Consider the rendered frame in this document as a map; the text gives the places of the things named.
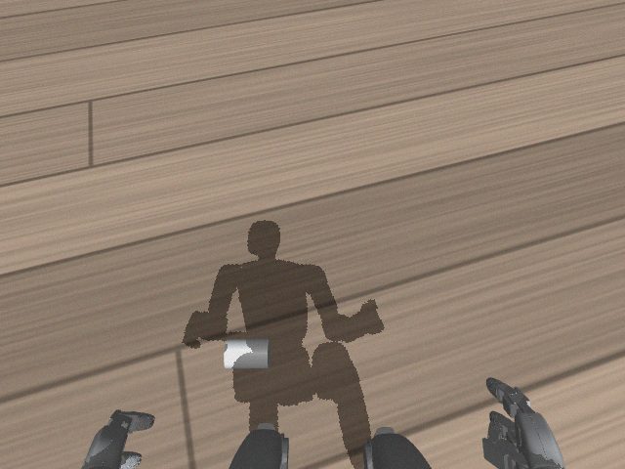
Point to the left robot hand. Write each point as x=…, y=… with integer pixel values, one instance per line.
x=108, y=445

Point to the can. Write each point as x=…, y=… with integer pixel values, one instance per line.
x=247, y=353

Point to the right robot hand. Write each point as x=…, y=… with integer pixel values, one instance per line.
x=530, y=442

